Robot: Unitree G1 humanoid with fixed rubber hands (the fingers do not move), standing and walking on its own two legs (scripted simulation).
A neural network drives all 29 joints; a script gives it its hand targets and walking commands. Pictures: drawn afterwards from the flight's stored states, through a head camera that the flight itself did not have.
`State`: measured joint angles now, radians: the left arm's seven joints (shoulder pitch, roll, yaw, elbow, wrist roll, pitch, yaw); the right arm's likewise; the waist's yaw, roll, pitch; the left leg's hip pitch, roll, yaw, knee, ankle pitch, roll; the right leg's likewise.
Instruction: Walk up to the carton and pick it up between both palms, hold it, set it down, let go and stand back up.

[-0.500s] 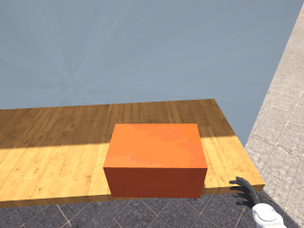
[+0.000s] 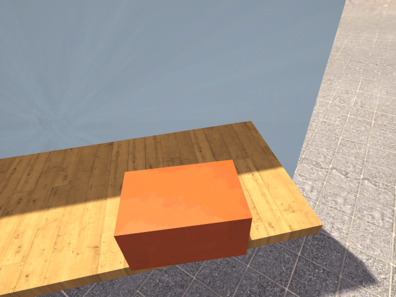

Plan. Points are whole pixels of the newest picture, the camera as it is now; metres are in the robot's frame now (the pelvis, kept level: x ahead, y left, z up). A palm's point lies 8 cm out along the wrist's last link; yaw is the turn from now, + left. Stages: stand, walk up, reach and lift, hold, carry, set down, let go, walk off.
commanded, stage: stand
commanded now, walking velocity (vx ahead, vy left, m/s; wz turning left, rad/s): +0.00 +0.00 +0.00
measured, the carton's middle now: (184, 212) +0.36 +0.06 -0.03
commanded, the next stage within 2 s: none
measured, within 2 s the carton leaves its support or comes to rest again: neither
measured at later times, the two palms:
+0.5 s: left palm out of the picture -0.05 +0.23 -0.15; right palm out of the picture -0.09 -0.20 -0.15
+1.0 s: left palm out of the picture -0.06 +0.23 -0.15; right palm out of the picture -0.10 -0.16 -0.16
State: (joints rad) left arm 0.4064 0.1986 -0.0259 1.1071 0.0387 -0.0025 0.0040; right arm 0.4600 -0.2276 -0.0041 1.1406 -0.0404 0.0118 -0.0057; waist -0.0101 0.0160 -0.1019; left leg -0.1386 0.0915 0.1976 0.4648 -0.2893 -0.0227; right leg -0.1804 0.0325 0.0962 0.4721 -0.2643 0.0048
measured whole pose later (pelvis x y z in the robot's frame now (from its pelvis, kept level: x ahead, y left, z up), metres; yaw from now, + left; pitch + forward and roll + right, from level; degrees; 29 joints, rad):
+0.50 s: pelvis -0.01 +0.02 +0.00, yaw -2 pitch -2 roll +0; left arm 0.36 0.12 -0.01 1.19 0.02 0.00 0.03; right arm 0.42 -0.16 0.00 1.16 -0.03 0.01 -0.04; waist -0.02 0.01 -0.04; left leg -0.12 0.06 0.24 0.43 -0.26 0.01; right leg -0.18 0.01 0.14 0.45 -0.23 0.04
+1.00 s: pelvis -0.03 +0.04 +0.00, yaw -2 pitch -4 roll +2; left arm 0.36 0.08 -0.02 1.17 0.01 0.01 0.06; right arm 0.40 -0.11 -0.04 1.15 -0.02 0.03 -0.04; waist -0.02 0.01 0.01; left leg -0.12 0.02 0.26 0.46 -0.27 0.05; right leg -0.21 -0.03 0.17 0.53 -0.26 0.07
